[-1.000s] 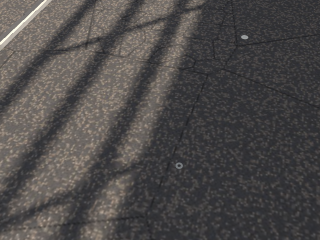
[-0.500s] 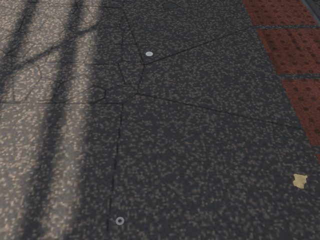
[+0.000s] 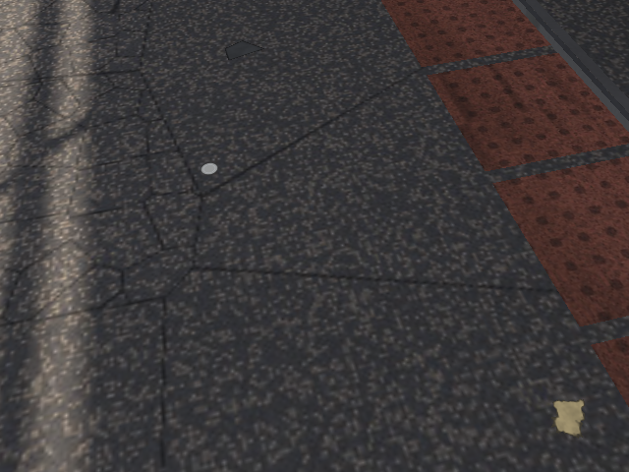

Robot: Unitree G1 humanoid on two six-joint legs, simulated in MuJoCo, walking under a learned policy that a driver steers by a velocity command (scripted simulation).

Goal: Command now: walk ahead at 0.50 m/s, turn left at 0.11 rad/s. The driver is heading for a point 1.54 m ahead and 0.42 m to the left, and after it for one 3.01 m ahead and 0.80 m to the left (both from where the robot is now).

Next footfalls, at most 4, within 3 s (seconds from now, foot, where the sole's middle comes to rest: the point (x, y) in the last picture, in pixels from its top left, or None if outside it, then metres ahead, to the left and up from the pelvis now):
0.28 left None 0.30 0.12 -0.78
0.78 right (326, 399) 0.64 0.04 -0.78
1.24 left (196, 364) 0.73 0.35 -0.78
1.76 right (250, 253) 1.06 0.25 -0.78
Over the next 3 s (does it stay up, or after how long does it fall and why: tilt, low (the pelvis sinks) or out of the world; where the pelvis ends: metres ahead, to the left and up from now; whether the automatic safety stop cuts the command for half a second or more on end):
stays up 1.49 0.36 -0.01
